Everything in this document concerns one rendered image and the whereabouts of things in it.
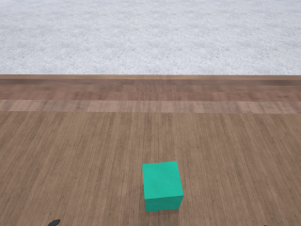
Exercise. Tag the carton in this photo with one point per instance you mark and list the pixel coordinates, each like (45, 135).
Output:
(162, 186)

